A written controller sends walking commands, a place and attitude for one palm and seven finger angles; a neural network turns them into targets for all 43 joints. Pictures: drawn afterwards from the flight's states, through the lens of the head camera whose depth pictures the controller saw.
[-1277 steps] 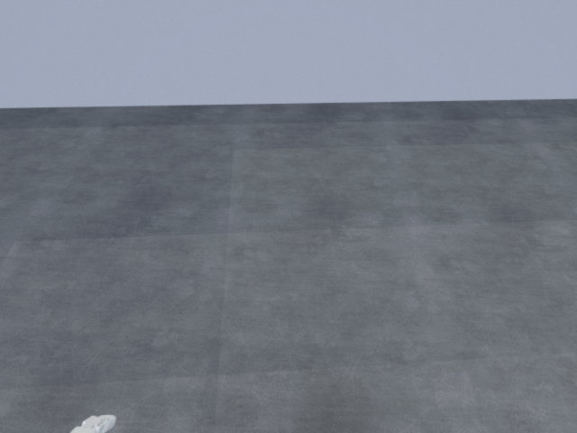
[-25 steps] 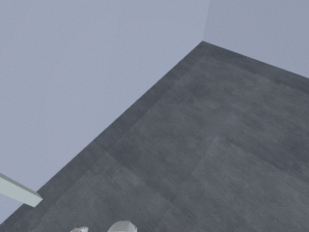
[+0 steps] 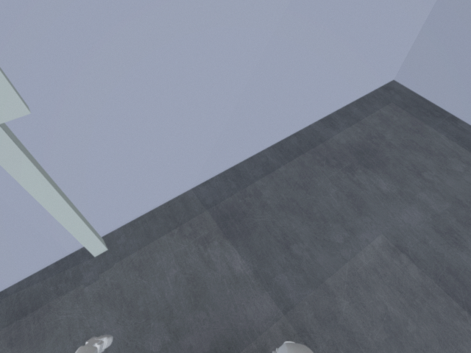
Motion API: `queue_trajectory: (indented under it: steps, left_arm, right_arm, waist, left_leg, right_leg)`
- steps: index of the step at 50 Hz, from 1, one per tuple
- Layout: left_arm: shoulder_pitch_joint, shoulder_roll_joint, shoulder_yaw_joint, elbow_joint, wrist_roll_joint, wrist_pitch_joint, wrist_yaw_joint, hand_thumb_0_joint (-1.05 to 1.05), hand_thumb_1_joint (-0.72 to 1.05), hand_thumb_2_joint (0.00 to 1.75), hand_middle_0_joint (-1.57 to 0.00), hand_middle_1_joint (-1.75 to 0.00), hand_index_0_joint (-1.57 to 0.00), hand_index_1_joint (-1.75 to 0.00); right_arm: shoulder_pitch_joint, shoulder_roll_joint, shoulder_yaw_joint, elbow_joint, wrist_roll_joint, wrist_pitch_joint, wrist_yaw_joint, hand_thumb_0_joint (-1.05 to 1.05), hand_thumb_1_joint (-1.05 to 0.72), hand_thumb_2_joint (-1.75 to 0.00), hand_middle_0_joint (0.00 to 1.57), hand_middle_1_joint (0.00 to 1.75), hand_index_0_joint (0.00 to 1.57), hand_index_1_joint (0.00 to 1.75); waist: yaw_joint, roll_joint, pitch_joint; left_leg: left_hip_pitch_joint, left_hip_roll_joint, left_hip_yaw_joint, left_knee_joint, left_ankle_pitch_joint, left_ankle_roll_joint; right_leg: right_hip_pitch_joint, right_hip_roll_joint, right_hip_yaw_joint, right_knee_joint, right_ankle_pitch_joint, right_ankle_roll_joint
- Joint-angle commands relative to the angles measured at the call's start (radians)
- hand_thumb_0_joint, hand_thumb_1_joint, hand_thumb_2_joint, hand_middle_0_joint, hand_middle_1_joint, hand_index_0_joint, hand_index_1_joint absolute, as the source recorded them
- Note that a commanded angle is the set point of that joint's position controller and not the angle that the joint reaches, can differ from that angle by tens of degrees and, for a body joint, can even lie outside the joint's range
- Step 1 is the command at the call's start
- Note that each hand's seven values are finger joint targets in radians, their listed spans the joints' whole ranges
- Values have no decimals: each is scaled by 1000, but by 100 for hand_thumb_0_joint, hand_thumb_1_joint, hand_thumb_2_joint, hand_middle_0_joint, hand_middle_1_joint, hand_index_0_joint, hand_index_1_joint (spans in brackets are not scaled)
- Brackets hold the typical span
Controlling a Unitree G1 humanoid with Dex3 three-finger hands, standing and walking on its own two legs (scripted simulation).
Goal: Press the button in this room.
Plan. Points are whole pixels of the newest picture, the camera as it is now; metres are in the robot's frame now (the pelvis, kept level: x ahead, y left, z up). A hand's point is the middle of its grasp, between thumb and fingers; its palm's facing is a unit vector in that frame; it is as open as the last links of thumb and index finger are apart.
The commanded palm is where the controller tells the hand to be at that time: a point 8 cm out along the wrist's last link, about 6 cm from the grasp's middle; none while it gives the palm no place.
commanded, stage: turn to face it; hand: left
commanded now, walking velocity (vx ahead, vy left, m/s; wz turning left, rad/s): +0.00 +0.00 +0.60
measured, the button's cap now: out of the picture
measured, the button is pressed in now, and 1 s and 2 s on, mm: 0 0 0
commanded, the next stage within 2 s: take the last steps up to it in 1.02 s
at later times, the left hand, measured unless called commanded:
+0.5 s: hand out of the picture -0.03 +0.18 -0.16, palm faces +0.33 -0.91 -0.25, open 7.4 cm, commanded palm none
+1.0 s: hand out of the picture -0.05 +0.21 -0.16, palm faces +0.51 -0.83 -0.24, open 7.4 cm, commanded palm none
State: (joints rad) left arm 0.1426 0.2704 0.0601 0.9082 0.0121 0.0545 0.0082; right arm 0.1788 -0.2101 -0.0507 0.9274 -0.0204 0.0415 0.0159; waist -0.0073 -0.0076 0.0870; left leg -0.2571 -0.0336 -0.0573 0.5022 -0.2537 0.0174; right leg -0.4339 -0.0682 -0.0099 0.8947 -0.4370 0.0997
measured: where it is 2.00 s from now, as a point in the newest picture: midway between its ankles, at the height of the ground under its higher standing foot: outside the picture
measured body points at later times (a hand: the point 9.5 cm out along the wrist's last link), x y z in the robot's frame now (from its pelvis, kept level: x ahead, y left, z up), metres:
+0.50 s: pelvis -0.02 -0.03 +0.00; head +0.03 -0.01 +0.45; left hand -0.05 +0.23 -0.15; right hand +0.15 -0.26 -0.14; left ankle -0.08 +0.10 -0.70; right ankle +0.01 -0.13 -0.74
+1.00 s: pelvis -0.03 -0.01 +0.00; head -0.01 +0.01 +0.45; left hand -0.08 +0.26 -0.14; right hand +0.14 -0.18 -0.15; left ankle -0.08 +0.08 -0.74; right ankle +0.05 -0.12 -0.71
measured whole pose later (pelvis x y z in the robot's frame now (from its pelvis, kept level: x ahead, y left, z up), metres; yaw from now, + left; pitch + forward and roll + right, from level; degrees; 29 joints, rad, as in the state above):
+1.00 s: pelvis -0.03 -0.01 +0.00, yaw +30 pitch -1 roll +0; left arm 0.15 0.23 0.04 0.95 0.01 0.05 0.01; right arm 0.20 -0.18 -0.04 0.97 -0.02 0.03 0.00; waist -0.01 -0.01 0.06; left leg -0.21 -0.04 -0.02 0.47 -0.25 0.03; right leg -0.36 -0.06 -0.04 0.80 -0.43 0.08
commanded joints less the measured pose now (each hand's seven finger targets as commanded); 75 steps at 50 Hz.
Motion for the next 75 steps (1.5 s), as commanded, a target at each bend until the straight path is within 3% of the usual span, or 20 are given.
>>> queue_trajectory:
  steps: [1,3,5,6,9,11,23,26,27,28,29,35,45,51,52,54,56,60,71,75]
  left_arm:
    - [18,64,12,-86,-12,-37,9,0,90,90,-20,-30,-20,-30]
    - [89,88,18,-72,-12,-51,12,0,90,90,-20,-30,-20,-30]
    - [144,223,44,-68,12,-68,27,0,90,90,-20,-30,-20,-30]
    - [136,217,45,-80,1,-67,29,0,90,90,-20,-30,-20,-30]
    - [-29,117,20,-120,4,-59,28,0,90,90,-20,-30,-20,-30]
    - [-7,96,14,-118,5,-68,25,0,90,90,-20,-30,-20,-30]
    - [128,175,40,-42,18,-55,20,0,90,90,-20,-30,-20,-30]
    - [121,177,46,-31,10,-47,14,0,90,90,-20,-30,-20,-30]
    - [115,162,44,-36,2,-43,11,0,90,90,-20,-30,-20,-30]
    - [113,98,34,-64,-3,-38,4,0,90,90,-20,-30,-20,-30]
    - [50,60,9,-103,4,-31,5,0,90,90,-20,-30,-20,-30]
    - [71,75,22,-9,2,-22,0,0,90,90,-20,-30,-20,-30]
    - [7,40,1,-25,-3,-24,10,0,90,90,-20,-30,-20,-30]
    - [119,28,-3,17,-9,-46,17,0,90,90,-20,-30,-20,-30]
    - [148,47,0,28,-4,-56,20,0,90,90,-20,-30,-20,-30]
    - [158,167,17,20,11,-71,28,0,90,90,-20,-30,-20,-30]
    - [109,128,17,8,1,-70,26,0,90,90,-20,-30,-20,-30]
    - [78,48,4,11,1,-84,19,0,90,90,-20,-30,-20,-30]
    - [314,55,6,165,18,-110,8,0,90,90,-20,-30,-20,-30]
    - [277,57,10,194,13,-99,5,0,90,90,-20,-30,-20,-30]
  right_arm:
    - [-7,-229,-75,-66,-3,-15,-17,0,-90,-90,20,30,20,30]
    - [-28,-212,-75,-74,6,-13,-16,0,-90,-90,20,30,20,30]
    - [-6,-102,-57,-106,16,-18,-4,0,-90,-90,20,30,20,30]
    - [-14,-160,-71,-101,3,-3,-7,0,-90,-90,20,30,20,30]
    - [17,-133,-69,-45,-4,18,11,0,-90,-90,20,30,20,30]
    - [44,-121,-63,-33,-2,22,17,0,-90,-90,20,30,20,30]
    - [-86,-95,-29,-73,14,4,14,0,-90,-90,20,30,20,30]
    - [-21,-114,-31,-62,10,-11,9,0,-90,-90,20,30,20,30]
    - [32,-155,-41,-50,9,-21,10,0,-90,-90,20,30,20,30]
    - [77,-264,-67,-53,1,-29,5,0,-90,-90,20,30,20,30]
    - [139,-324,-78,-32,7,-22,-4,0,-90,-90,20,30,20,30]
    - [-3,-196,-39,-48,7,-39,-29,0,-90,-90,20,30,20,30]
    - [54,-177,-45,-10,0,-34,-31,0,-90,-90,20,30,20,30]
    - [10,-159,-43,4,4,-28,-30,0,-90,-90,20,30,20,30]
    - [18,-134,-39,7,10,-31,-27,0,-90,-90,20,30,20,30]
    - [42,-53,-26,-15,18,-29,-20,0,-90,-90,20,30,20,30]
    - [33,-100,-45,17,8,6,-22,0,-90,-90,20,30,20,30]
    - [120,-70,-41,77,-8,7,-4,0,-90,-90,20,30,20,30]
    - [7,-13,-17,63,-4,-41,5,0,-90,-90,20,30,20,30]
    - [87,9,-8,89,1,-55,-2,0,-90,-90,20,30,20,30]
  waist:
    - [-11,179,-146]
    - [33,142,-158]
    - [54,-280,-172]
    - [61,-283,-153]
    - [-24,-116,-27]
    - [-19,-158,-58]
    - [57,-203,-121]
    - [16,-175,-163]
    - [-21,-72,-189]
    - [-47,233,-208]
    - [-79,313,-190]
    - [2,144,-133]
    - [-25,158,-102]
    - [31,144,-116]
    - [42,80,-129]
    - [41,-242,-117]
    - [27,-201,-51]
    - [-3,-151,-27]
    - [79,-137,-23]
    - [25,-133,-28]
  left_leg:
    - [77,223,-289,-67,486,137]
    - [-36,176,-283,9,402,86]
    - [-355,-44,-14,351,-268,-56]
    - [-304,1,-45,531,-345,-51]
    - [-300,58,-14,738,-159,-63]
    - [-302,62,18,744,-104,-84]
    - [-162,77,144,273,-217,-82]
    - [0,64,179,18,-49,-59]
    - [154,98,129,-105,103,-39]
    - [329,333,-185,-152,402,53]
    - [325,468,-289,-143,709,160]
    - [205,270,-69,-140,612,117]
    - [174,276,-168,-148,526,160]
    - [24,220,-195,-75,401,110]
    - [-34,175,-170,-18,287,66]
    - [-247,-16,19,290,-293,-41]
    - [-194,25,-41,535,-285,-36]
    - [-236,74,11,625,-79,-59]
    - [-214,112,122,223,-148,-51]
    - [9,83,187,28,-94,-35]
  right_leg:
    - [100,44,-23,-216,26,-12]
    - [283,34,-26,-446,204,-21]
    - [509,-377,344,-603,379,-167]
    - [330,-436,357,-632,338,-226]
    - [192,-285,121,-609,263,-202]
    - [243,-247,23,-586,368,-181]
    - [381,-332,-87,-484,597,-225]
    - [332,-307,-151,-362,581,-161]
    - [224,-275,-188,-239,489,-112]
    - [-46,-138,-221,-22,66,-33]
    - [-167,-79,-148,124,-246,-9]
    - [-129,-58,-24,274,46,-2]
    - [-38,-17,-19,5,-3,-4]
    - [240,21,-51,-385,177,-34]
    - [337,-14,-27,-508,274,-40]
    - [412,-378,292,-599,497,-209]
    - [196,-340,283,-660,328,-260]
    - [213,-218,122,-720,37,-182]
    - [344,-247,151,-757,-30,-246]
    - [204,-205,80,-705,-77,-224]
